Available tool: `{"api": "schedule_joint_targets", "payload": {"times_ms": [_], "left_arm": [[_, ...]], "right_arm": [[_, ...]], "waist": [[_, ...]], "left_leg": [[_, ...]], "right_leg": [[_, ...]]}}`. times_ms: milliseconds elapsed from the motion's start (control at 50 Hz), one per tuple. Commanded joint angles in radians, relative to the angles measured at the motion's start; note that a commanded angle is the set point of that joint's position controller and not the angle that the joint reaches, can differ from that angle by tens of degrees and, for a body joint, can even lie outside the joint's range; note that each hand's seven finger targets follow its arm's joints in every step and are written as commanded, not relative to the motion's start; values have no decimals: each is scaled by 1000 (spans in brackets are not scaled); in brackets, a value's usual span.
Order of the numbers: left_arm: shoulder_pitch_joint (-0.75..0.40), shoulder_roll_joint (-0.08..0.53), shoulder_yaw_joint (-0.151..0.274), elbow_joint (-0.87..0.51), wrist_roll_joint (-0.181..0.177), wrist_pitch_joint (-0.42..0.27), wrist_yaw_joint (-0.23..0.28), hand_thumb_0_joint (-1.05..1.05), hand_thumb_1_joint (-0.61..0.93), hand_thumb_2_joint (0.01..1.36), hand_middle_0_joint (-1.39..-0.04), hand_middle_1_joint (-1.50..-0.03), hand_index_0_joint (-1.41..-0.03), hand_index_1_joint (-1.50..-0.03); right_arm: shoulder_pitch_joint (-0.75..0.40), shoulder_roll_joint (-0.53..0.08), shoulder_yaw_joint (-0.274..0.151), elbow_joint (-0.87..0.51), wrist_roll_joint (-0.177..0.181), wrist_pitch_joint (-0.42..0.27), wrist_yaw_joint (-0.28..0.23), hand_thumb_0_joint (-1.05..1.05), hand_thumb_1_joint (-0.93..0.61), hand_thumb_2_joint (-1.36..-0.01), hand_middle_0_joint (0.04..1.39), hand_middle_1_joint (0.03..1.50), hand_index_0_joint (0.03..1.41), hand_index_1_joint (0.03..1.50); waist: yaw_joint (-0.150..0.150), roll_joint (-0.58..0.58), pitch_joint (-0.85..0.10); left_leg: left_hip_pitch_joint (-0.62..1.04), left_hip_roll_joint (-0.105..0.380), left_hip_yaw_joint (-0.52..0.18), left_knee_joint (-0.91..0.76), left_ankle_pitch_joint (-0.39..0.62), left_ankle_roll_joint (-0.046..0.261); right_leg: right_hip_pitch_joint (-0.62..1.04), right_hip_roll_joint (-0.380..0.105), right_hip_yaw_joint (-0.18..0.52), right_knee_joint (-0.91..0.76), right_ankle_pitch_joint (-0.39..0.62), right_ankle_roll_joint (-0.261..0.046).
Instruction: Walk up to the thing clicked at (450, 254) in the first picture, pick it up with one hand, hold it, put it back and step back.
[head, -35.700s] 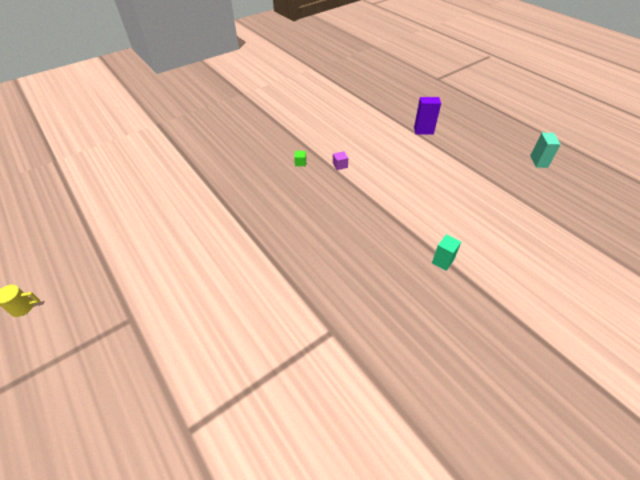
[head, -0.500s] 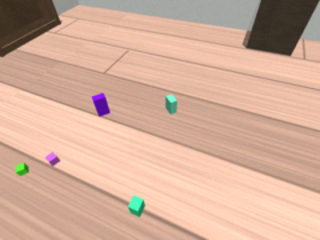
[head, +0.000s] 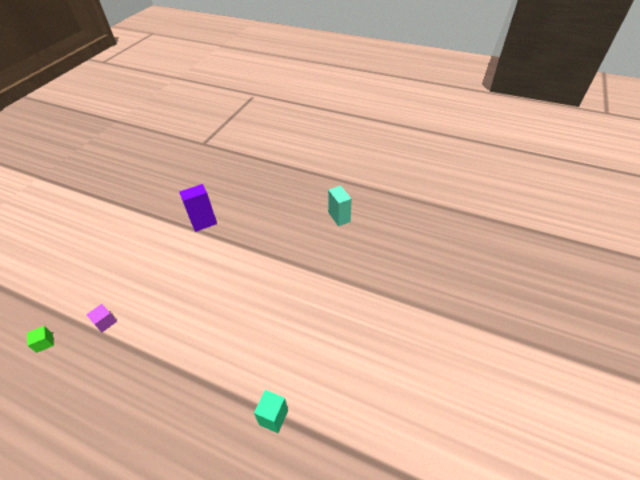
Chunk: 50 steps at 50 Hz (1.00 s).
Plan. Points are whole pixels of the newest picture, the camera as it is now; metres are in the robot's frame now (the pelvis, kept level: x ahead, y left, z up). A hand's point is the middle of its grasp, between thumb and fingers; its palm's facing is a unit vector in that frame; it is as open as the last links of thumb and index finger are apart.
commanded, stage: stand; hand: left
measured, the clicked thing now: (271, 411) +0.43 +0.19 -0.73
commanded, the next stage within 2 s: step back in 0.04 s
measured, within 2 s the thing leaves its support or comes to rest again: neither
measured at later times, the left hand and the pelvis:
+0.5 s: hand out of the picture +0.09 +0.33 -0.18, palm faces -0.01 -0.94 -0.34, open 7.4 cm; pelvis -0.07 +0.08 -0.01, yaw +0 degrees
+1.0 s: hand out of the picture -0.06 +0.35 -0.16, palm faces -0.04 -0.91 -0.40, open 7.4 cm; pelvis -0.16 +0.08 -0.02, yaw -4 degrees
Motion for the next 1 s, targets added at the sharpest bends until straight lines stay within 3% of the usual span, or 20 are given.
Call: {"api": "schedule_joint_targets", "payload": {"times_ms": [0,40,80,140,240,280,300,320,340,360,380,420,440,480,620,780,820,860,880,980], "left_arm": [[-39,213,30,-63,1,-20,15,0,900,900,-200,-300,-200,-300],[-12,295,87,-99,-17,-15,24,0,900,900,-200,-300,-200,-300],[9,313,98,-127,-16,-12,29,0,900,900,-200,-300,-200,-300],[-68,317,106,-215,10,-12,34,0,900,900,-200,-300,-200,-300],[-129,299,96,-295,28,1,40,0,900,900,-200,-300,-200,-300],[-146,303,89,-320,13,16,39,0,900,900,-200,-300,-200,-300],[-128,273,83,-322,-2,29,33,0,900,900,-200,-300,-200,-300],[-95,226,77,-336,-14,39,32,0,900,900,-200,-300,-200,-300],[-101,189,68,-339,-18,47,39,0,900,900,-200,-300,-200,-300],[-50,216,74,-323,-7,56,48,0,900,900,-200,-300,-200,-300],[-53,219,71,-316,-5,57,55,0,900,900,-200,-300,-200,-300],[-63,248,81,-311,-10,60,56,0,900,900,-200,-300,-200,-300],[-13,245,77,-308,-17,61,52,0,900,900,-200,-300,-200,-300],[34,239,80,-304,-9,59,46,0,900,900,-200,-300,-200,-300],[-6,228,79,-354,2,44,38,0,900,900,-200,-300,-200,-300],[154,234,95,-306,21,36,17,0,900,900,-200,-300,-200,-300],[138,261,106,-326,21,33,14,0,900,900,-200,-300,-200,-300],[45,331,116,-388,29,25,10,0,900,900,-200,-300,-200,-300],[9,333,116,-422,36,19,15,0,900,900,-200,-300,-200,-300],[-26,264,111,-450,31,17,28,0,900,900,-200,-300,-200,-300]], "right_arm": [[-27,-201,-33,-59,3,-16,-9,0,-900,-900,200,300,200,300],[-45,-219,-49,-97,13,9,-2,0,-900,-900,200,300,200,300],[-23,-205,-54,-117,20,18,-1,0,-900,-900,200,300,200,300],[35,-207,-73,-148,11,48,6,0,-900,-900,200,300,200,300],[82,-218,-85,-190,21,51,18,0,-900,-900,200,300,200,300],[122,-210,-90,-189,7,37,11,0,-900,-900,200,300,200,300],[105,-215,-93,-188,-4,28,7,0,-900,-900,200,300,200,300],[79,-275,-114,-201,-22,22,3,0,-900,-900,200,300,200,300],[82,-345,-127,-209,-31,20,1,0,-900,-900,200,300,200,300],[73,-346,-125,-218,-24,20,-2,0,-900,-900,200,300,200,300],[62,-372,-131,-242,-19,19,-4,0,-900,-900,200,300,200,300],[-28,-317,-119,-265,-21,19,-17,0,-900,-900,200,300,200,300],[-50,-283,-112,-272,-27,20,-24,0,-900,-900,200,300,200,300],[-34,-245,-106,-279,-13,18,-31,0,-900,-900,200,300,200,300],[84,-252,-122,-290,-3,21,-41,0,-900,-900,200,300,200,300],[-53,-283,-126,-331,8,22,-24,0,-900,-900,200,300,200,300],[-57,-259,-122,-332,15,22,-20,0,-900,-900,200,300,200,300],[-57,-224,-114,-321,9,30,-15,0,-900,-900,200,300,200,300],[-26,-235,-114,-319,4,33,-13,0,-900,-900,200,300,200,300],[51,-224,-90,-296,17,27,-8,0,-900,-900,200,300,200,300]], "waist": [[0,-6,-53],[-6,-50,17],[-6,-106,-44],[-25,-193,-87],[-41,-210,-139],[-67,-189,-141],[-55,-78,-111],[-29,85,-120],[-35,231,-85],[-24,114,-108],[-58,192,-114],[-26,152,-99],[11,123,-101],[16,98,-123],[-71,84,-118],[1,14,-117],[4,-133,-116],[10,-331,-9],[6,-300,8],[-6,-95,-34]], "left_leg": [[-53,99,-55,-47,168,43],[-160,46,-20,147,298,65],[-158,-22,31,301,188,55],[-210,-67,-3,632,-334,69],[-240,-19,-2,495,-251,75],[-193,-2,32,188,-49,68],[-162,15,9,58,213,50],[-61,125,-164,53,520,61],[32,231,-327,50,715,114],[5,267,-284,113,775,175],[-65,313,-362,70,699,187],[-45,248,-249,79,610,174],[14,165,-140,112,638,104],[92,149,-108,129,631,61],[187,202,-141,159,637,127],[-160,241,-194,103,203,154],[-216,123,-99,238,38,115],[-260,-107,42,595,-309,18],[-269,-118,-37,755,-396,16],[-326,-159,-55,827,-291,17]], "right_leg": [[42,-108,87,-51,118,-18],[8,-133,118,32,394,-56],[14,-218,194,8,473,-136],[-79,-365,296,0,445,-268],[-46,-286,194,128,432,-196],[-18,-241,160,246,409,-133],[-50,-166,106,327,318,-91],[-180,-32,65,456,105,-48],[-400,123,116,572,-412,-32],[-370,110,205,689,-471,-32],[-359,125,237,752,-485,-29],[-390,114,279,833,-379,-30],[-431,113,274,818,-288,-32],[-426,109,227,811,-232,-19],[-367,65,163,485,-277,9],[-50,25,124,265,-85,-76],[-77,-70,271,181,28,-165],[-240,-330,580,-34,42,-322],[-288,-377,629,-47,123,-354],[-171,-179,312,65,318,-231]]}}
